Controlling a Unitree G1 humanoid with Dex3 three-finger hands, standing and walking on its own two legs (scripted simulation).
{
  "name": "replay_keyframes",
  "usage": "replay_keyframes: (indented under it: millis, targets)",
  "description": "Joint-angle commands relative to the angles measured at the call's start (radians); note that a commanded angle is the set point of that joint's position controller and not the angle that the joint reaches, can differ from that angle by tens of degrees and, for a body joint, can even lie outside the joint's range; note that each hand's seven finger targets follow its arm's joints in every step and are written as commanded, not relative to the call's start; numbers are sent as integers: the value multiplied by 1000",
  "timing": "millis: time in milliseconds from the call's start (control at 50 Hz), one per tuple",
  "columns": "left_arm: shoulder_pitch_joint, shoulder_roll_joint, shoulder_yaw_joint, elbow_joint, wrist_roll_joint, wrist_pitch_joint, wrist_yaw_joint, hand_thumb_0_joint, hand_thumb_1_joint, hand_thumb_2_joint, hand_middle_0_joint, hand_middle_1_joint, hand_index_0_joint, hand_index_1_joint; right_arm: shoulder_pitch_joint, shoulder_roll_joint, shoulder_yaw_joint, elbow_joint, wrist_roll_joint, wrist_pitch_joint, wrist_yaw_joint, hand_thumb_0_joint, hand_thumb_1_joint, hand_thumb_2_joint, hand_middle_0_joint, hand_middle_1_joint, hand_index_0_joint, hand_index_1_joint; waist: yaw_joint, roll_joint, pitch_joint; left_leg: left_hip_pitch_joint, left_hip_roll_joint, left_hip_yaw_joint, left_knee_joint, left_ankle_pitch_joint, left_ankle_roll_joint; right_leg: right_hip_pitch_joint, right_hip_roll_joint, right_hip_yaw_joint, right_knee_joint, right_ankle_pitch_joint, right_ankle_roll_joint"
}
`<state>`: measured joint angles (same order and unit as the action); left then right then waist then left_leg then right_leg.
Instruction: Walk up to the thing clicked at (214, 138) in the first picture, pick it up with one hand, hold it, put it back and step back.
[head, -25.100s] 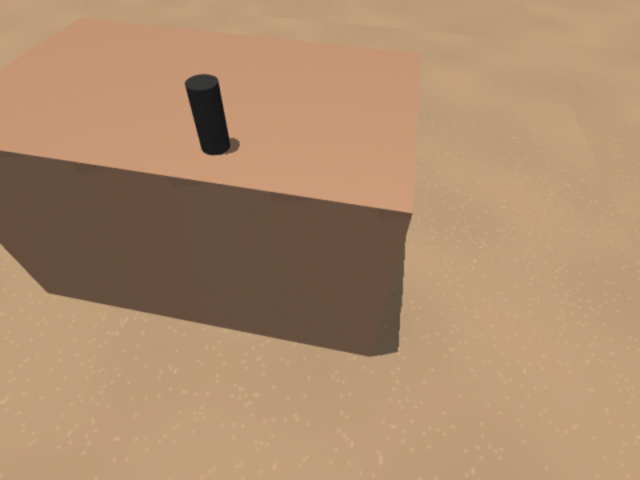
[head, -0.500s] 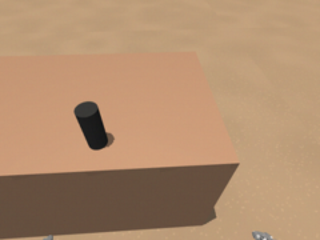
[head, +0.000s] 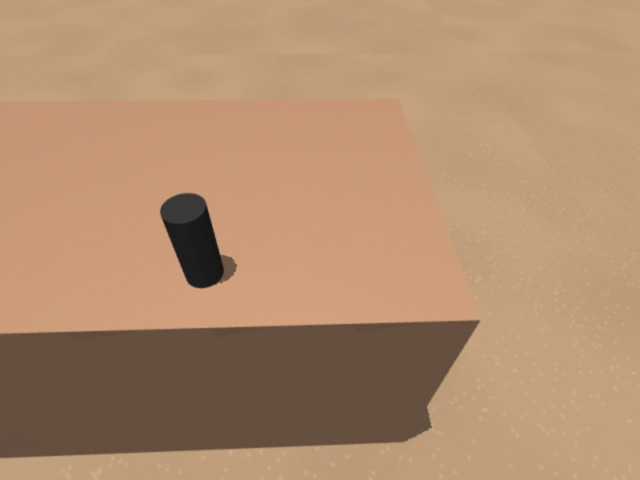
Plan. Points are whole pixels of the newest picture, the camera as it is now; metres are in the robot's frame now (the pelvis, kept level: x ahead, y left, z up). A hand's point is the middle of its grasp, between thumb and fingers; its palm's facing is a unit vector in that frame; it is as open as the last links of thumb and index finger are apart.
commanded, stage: home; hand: left
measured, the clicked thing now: (195, 243) +0.47 +0.20 +0.00
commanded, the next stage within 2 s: stand in 1.12 s
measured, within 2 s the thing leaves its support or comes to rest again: neither
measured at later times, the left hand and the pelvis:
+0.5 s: hand out of the picture +0.08 +0.25 -0.15, palm faces -0.03 -0.93 -0.36, open 17.6 cm; pelvis +0.02 -0.01 +0.00, yaw +0 degrees
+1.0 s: hand out of the picture +0.08 +0.25 -0.15, palm faces -0.01 -0.93 -0.36, open 17.7 cm; pelvis +0.02 -0.01 +0.00, yaw +1 degrees
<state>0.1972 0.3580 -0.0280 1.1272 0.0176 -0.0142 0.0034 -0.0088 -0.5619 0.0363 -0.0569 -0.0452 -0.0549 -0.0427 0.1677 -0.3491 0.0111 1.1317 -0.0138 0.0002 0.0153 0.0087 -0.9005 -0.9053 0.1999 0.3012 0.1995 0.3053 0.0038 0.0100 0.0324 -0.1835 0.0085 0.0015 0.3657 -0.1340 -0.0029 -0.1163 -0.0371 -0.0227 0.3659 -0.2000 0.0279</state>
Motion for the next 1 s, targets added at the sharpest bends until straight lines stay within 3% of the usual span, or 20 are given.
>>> replay_keyframes:
  millis: [0,40,100,260,380,460,480,500,640,740,820,920,980]
  targets:
    - [-40,218,40,-53,-2,-17,14,0,-596,27,-45,-43,-46,-42,-50,-214,-44,-58,0,-23,-15,0,-897,-903,201,301,201,301,-3,-1,5,10,105,-128,-99,-96,26,-71,-80,95,-96,-72,-50]
    - [-38,217,42,-53,1,-17,12,0,-601,24,-45,-42,-46,-41,-54,-219,-46,-60,2,-22,-14,0,-897,-903,201,301,201,301,-6,13,11,13,101,-128,-99,-123,24,-87,-76,93,-102,-94,-49]
    - [-55,222,44,-57,2,-20,14,0,-590,30,-46,-44,-47,-43,-57,-204,-43,-61,3,-22,-13,0,-897,-903,201,301,201,301,-8,-23,-5,35,103,-119,-84,-62,24,-82,-87,100,-111,-77,-51]
    - [-70,214,49,-59,-2,-18,11,0,-570,42,-48,-47,-49,-47,-72,-213,-44,-62,1,-24,-15,0,-897,-903,201,301,201,301,-6,0,-12,32,103,-117,-88,-51,22,-61,-87,96,-105,-44,-49]
    - [-81,214,52,-58,-3,-18,11,0,-588,31,-46,-44,-47,-44,-74,-213,-42,-60,2,-27,-18,0,-897,-903,201,301,201,301,-8,-12,-35,48,108,-114,-81,31,22,-24,-91,91,-100,38,-44]
    - [-80,207,52,-61,-8,-18,13,0,-589,31,-46,-44,-47,-44,-81,-215,-42,-59,2,-30,-22,0,-897,-902,201,301,201,301,0,-1,-92,90,120,-103,-50,201,23,34,-99,85,-78,185,-39]
    - [-83,207,52,-59,-7,-17,13,0,-593,28,-46,-44,-46,-43,-72,-214,-41,-56,4,-30,-23,0,-897,-902,201,301,201,301,-4,-10,-81,77,119,-105,-58,184,21,34,-97,82,-82,163,-38]
    - [-80,207,51,-61,-8,-18,14,0,-571,41,-48,-47,-49,-47,-79,-214,-41,-56,4,-30,-23,0,-898,-902,201,301,201,301,0,-13,-88,94,119,-100,-47,216,23,40,-99,81,-80,213,-37]
    - [-96,206,58,-59,-6,-14,13,0,-597,26,-46,-43,-46,-43,-75,-215,-38,-52,2,-27,-25,0,-898,-902,201,301,201,301,-5,-7,-58,83,117,-101,-67,143,17,27,-100,81,-98,136,-36]
    - [-101,207,61,-63,-6,-13,13,0,-595,27,-46,-44,-46,-44,-81,-216,-41,-55,2,-28,-27,0,-898,-902,201,301,201,301,-6,-4,-53,83,119,-99,-68,163,15,26,-99,77,-99,142,-38]
    - [-104,207,63,-60,-4,-12,11,0,-606,21,-45,-42,-45,-42,-86,-216,-43,-53,2,-27,-25,0,-898,-902,201,301,201,301,-7,-7,-25,70,116,-107,-86,75,14,5,-96,78,-116,57,-41]
    - [-104,206,63,-70,-4,-16,11,0,-611,16,-44,-41,-44,-40,-92,-212,-43,-59,3,-29,-24,0,-898,-902,201,301,201,301,-5,-5,-56,86,119,-103,-74,138,17,21,-100,78,-112,120,-40]
    - [-103,208,64,-65,-2,-12,10,0,-608,20,-45,-42,-45,-42,-88,-215,-44,-53,3,-27,-25,0,-898,-902,201,301,201,301,-10,-5,-24,77,115,-109,-96,40,15,-11,-94,78,-120,32,-45]
